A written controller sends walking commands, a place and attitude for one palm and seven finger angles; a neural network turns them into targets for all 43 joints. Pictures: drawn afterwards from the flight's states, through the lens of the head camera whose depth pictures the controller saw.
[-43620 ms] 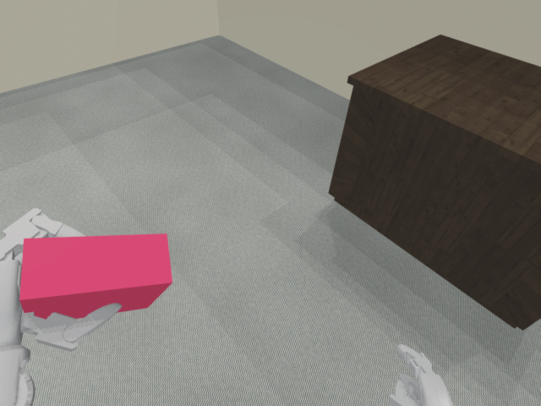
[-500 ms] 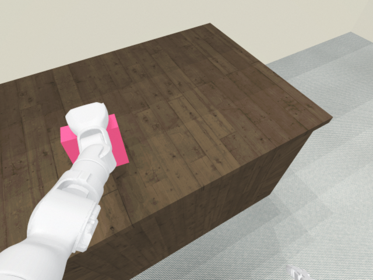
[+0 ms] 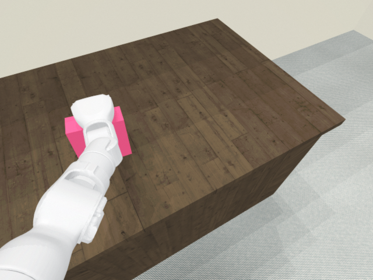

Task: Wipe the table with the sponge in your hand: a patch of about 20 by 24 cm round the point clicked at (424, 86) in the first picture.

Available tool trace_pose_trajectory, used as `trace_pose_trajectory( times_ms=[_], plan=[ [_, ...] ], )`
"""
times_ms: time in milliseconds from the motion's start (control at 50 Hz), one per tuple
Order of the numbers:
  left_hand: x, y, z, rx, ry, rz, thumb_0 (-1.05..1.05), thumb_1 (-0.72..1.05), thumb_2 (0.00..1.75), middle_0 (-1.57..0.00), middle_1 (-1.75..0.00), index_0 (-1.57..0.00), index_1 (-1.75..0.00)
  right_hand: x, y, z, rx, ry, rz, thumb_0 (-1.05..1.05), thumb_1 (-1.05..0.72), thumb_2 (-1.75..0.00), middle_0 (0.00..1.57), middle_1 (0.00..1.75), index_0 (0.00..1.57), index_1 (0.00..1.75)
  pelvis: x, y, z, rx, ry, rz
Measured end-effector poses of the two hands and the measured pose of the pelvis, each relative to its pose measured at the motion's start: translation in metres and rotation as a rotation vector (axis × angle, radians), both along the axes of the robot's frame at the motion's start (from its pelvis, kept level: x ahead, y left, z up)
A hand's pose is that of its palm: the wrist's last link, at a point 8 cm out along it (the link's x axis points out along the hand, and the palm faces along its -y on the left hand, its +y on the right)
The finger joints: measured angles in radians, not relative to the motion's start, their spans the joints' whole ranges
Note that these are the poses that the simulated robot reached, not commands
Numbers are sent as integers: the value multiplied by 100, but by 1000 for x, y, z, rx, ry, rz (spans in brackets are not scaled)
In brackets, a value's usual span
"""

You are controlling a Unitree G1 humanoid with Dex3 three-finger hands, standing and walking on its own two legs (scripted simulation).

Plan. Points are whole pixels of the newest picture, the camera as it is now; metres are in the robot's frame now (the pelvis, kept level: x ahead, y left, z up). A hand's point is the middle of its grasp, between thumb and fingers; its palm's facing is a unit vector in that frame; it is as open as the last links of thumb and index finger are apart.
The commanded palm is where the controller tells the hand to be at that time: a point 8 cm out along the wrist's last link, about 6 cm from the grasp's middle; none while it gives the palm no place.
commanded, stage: wipe back along the third lane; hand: left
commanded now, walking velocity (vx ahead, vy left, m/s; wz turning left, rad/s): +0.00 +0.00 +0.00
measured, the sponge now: (103, 143) +0.45 +0.21 -0.01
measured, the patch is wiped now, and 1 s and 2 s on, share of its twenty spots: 1.00 1.00 1.00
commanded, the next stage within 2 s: slide back across to the middle lane in 1.52 s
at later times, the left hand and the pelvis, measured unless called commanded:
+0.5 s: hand (109, 138) +0.42 +0.17 +0.05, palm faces -0.02 -0.03 -1.00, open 10.0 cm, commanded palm +0.38 +0.15 +0.08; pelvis +0.03 +0.01 +0.01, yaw +2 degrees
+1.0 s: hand (118, 156) +0.37 +0.15 +0.05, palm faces -0.01 -0.05 -1.00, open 10.0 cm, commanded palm +0.32 +0.13 +0.07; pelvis +0.02 -0.01 +0.01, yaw +1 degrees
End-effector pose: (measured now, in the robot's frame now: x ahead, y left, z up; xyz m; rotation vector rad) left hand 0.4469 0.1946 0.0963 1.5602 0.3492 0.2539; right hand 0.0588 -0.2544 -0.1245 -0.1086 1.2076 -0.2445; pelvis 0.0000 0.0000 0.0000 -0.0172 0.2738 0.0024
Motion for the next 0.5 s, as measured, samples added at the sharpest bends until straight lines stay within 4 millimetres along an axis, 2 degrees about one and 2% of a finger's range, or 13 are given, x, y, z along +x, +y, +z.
trace_pose_trajectory(
  times_ms=[120,380,500],
  plan=[
    [-9,-2,-1,-1,-32,-7,-1,-52,109,-70,-142,-74,-139,26,13,3,28,-21,32,1,-91,-90,20,30,20,30,8,6,2,-4,-23,6],
    [-31,-18,3,-18,-45,-20,-1,-50,109,-67,-145,-71,-142,130,46,24,73,-175,160,1,-91,-90,20,30,20,30,23,15,6,-7,-77,31],
    [-42,-26,3,-25,-45,-28,-1,-50,109,-67,-145,-71,-142,165,60,36,91,-226,214,1,-91,-90,20,30,20,30,27,14,7,-5,-99,43]
  ],
)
